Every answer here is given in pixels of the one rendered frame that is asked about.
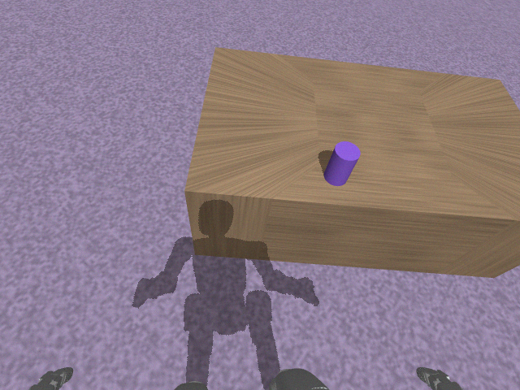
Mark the right robot hand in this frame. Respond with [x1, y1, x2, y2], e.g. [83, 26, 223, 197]
[416, 367, 463, 390]

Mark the can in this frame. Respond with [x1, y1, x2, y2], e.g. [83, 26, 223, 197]
[324, 141, 361, 186]

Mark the left robot hand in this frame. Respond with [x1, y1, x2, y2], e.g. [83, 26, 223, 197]
[29, 367, 73, 390]

